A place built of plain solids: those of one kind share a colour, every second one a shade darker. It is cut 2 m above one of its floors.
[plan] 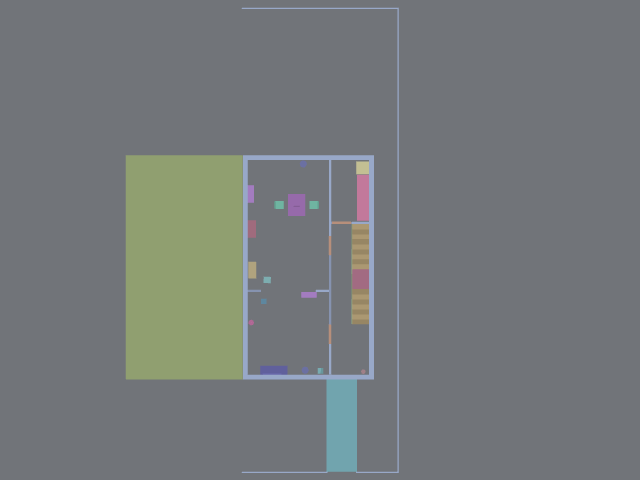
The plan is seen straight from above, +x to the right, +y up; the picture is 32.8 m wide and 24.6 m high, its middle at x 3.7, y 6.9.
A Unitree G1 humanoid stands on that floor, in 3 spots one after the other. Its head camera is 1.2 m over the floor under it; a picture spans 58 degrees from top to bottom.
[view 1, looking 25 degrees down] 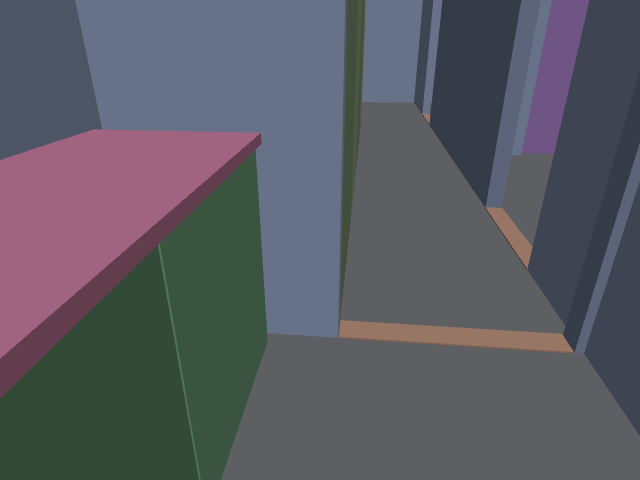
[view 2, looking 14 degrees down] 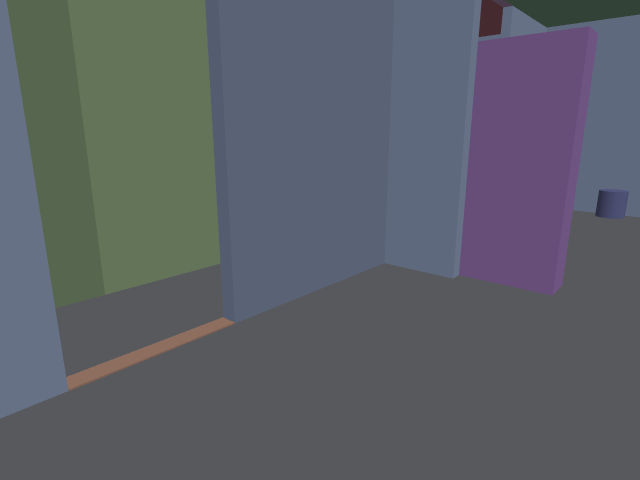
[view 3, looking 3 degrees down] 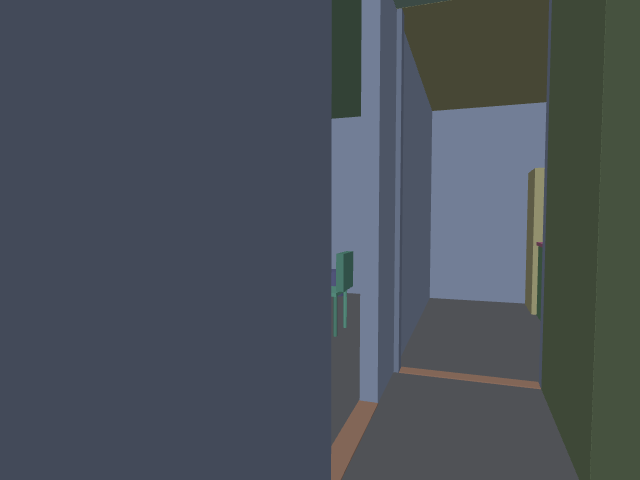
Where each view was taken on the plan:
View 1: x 5.23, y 9.39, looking -84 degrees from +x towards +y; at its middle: wall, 1.72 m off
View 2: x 2.05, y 7.71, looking -49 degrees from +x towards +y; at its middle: wall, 3.31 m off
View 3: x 4.81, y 4.41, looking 109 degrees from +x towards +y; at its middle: wall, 1.65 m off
